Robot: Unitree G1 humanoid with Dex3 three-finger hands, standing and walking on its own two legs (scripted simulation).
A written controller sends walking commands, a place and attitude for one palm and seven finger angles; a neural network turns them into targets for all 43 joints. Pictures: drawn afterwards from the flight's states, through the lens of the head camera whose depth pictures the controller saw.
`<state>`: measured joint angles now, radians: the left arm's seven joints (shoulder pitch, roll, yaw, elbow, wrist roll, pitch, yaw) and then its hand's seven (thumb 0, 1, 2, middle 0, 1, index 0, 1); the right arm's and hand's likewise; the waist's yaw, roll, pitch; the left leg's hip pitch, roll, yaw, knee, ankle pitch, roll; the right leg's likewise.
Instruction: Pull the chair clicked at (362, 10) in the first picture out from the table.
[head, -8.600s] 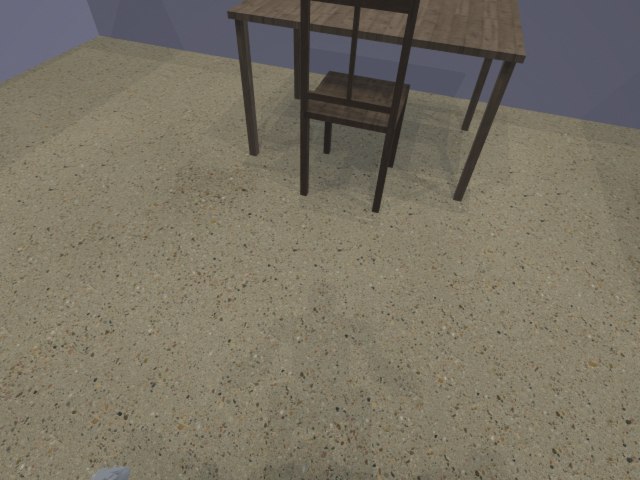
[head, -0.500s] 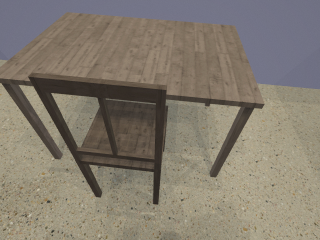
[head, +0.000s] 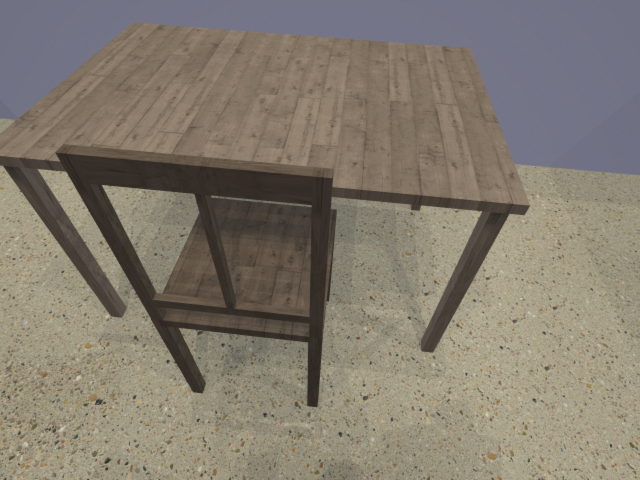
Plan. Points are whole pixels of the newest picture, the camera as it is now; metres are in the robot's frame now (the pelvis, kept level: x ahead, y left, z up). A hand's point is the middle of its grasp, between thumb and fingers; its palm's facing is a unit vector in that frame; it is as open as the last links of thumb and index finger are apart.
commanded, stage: look again from close up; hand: left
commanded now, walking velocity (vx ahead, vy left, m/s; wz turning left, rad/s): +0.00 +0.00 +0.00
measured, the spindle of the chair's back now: (219, 257) +0.49 +0.22 -0.08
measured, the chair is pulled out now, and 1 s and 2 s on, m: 0.00 0.00 0.00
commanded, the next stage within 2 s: come to a stop and stand still in 0.30 s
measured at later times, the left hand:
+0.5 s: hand out of the picture -0.04 +0.15 -0.18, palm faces +0.03 -0.99 -0.16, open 7.4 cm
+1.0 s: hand out of the picture +0.00 +0.19 -0.18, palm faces -0.01 -0.98 -0.19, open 7.4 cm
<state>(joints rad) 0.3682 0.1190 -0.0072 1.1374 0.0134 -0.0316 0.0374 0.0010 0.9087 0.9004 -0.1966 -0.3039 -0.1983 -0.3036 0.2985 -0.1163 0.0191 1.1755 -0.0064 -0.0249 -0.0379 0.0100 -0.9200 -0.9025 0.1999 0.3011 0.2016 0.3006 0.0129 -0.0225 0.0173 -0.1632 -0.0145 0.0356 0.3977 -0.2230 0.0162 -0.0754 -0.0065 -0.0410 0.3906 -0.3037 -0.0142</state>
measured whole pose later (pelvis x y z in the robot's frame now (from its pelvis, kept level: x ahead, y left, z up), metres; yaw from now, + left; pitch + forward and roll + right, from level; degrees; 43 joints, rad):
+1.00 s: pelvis -0.01 +0.02 -0.01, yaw -2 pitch -1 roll +0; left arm 0.29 0.17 -0.01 1.07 0.01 -0.02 0.03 0.00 0.91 0.90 -0.20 -0.30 -0.20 -0.30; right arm 0.28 -0.15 0.02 1.11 -0.01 -0.02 -0.02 0.01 -0.92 -0.90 0.20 0.30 0.20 0.30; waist 0.00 -0.02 0.03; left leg -0.21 -0.02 0.07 0.49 -0.26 0.04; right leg -0.14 -0.02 -0.01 0.49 -0.34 0.01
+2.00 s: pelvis +0.00 +0.01 +0.00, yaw -2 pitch -1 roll +1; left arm 0.32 0.15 -0.02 1.11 0.01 -0.02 0.03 0.00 0.91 0.90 -0.20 -0.30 -0.20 -0.30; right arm 0.26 -0.15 0.02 1.16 -0.01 -0.03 -0.03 0.01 -0.92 -0.90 0.20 0.30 0.20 0.30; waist 0.01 -0.03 0.02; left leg -0.18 -0.02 0.08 0.43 -0.25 0.04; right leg -0.11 -0.02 0.00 0.44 -0.32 0.01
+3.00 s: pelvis +0.07 +0.01 -0.01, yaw -1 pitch +0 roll +1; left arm 0.17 0.17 0.04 0.99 0.02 0.01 0.04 0.00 0.91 0.90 -0.20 -0.30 -0.20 -0.30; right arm 0.29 -0.09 -0.01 1.10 -0.02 -0.02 -0.04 0.00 -0.91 -0.90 0.20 0.30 0.21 0.30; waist -0.02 0.00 0.10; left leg -0.10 -0.02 0.08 0.47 -0.37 0.03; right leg -0.33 -0.04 -0.04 0.63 -0.25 -0.01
